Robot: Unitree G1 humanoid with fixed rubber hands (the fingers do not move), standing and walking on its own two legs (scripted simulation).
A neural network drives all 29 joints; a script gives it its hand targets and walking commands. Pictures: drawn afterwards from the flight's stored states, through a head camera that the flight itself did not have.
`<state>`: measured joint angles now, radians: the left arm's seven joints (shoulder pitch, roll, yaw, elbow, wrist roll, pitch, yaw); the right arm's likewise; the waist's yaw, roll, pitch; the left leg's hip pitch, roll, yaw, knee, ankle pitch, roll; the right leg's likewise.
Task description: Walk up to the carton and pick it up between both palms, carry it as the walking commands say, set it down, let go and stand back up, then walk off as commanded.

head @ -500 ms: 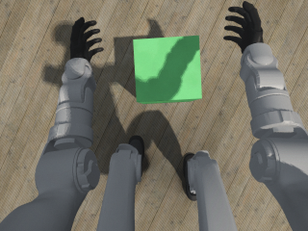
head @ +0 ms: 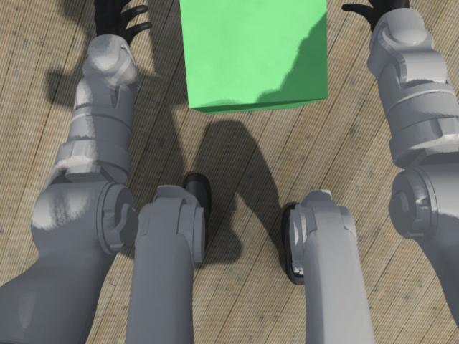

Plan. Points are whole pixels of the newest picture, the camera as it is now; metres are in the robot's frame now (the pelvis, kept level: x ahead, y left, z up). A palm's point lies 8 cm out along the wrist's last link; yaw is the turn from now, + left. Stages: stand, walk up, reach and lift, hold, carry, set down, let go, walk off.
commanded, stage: reach and lift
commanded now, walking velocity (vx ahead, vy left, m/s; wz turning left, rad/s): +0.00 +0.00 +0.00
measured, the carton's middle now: (250, 54) +0.54 +0.02 -0.31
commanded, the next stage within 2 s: none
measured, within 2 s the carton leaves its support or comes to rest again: leaves its support in 1.88 s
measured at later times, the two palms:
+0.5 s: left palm (140, 49) +0.53 +0.21 -0.25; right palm (356, 43) +0.55 -0.16 -0.26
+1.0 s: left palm (152, 48) +0.53 +0.18 -0.24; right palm (346, 37) +0.55 -0.14 -0.24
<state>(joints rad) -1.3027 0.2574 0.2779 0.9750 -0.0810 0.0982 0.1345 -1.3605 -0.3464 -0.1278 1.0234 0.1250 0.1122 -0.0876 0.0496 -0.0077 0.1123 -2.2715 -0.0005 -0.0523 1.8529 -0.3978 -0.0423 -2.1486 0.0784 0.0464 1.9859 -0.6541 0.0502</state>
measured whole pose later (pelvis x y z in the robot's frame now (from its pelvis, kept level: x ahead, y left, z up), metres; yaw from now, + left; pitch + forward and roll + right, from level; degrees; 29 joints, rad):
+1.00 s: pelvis -0.01 +0.00 -0.06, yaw -1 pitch +39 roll +1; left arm -1.51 0.30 0.19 1.20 -0.19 0.01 0.13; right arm -1.55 -0.36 0.03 1.15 0.18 0.07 -0.11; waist 0.06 0.01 0.37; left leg -2.33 0.03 -0.03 2.07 -0.42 -0.04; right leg -2.24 0.07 0.05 2.21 -0.65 0.04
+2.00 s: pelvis -0.01 +0.00 -0.06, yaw -3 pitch +41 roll +1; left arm -1.38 0.23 0.32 0.98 -0.07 0.21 0.12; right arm -1.42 -0.24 -0.15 0.98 0.01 0.24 -0.13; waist 0.10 0.00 0.24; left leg -2.34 -0.01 -0.06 2.10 -0.47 -0.08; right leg -2.27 0.11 0.06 2.21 -0.65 0.05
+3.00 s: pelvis +0.00 +0.01 +0.02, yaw -5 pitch +47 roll +0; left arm -1.17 0.04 0.53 0.66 0.19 0.38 0.08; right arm -1.28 -0.11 -0.35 0.82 -0.17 0.35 -0.07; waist 0.08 -0.04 -0.04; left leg -2.19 -0.06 -0.10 1.81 -0.43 -0.09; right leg -2.13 0.13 0.07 1.89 -0.57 0.06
